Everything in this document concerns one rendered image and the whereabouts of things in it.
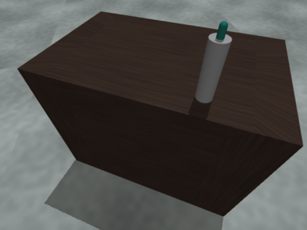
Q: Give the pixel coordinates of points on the bottle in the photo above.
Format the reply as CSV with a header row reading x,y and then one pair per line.
x,y
216,51

